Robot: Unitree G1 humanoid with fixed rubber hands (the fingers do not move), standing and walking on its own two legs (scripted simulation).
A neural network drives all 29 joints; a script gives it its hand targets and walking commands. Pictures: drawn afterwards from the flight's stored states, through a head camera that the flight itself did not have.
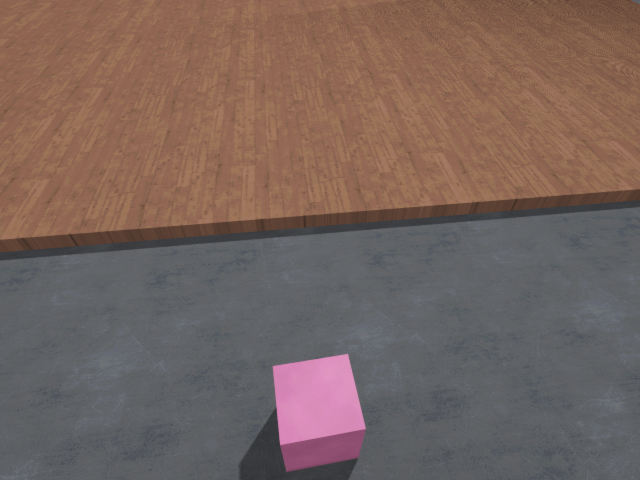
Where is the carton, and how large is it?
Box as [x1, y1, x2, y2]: [273, 354, 365, 471]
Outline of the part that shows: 347,354 273,366 279,438 286,471 358,457 365,427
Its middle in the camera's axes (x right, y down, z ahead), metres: -0.01 +0.49 +1.09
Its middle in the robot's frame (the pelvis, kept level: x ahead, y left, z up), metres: +0.45 +0.03 -0.66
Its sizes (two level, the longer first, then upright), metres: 0.210 0.200 0.250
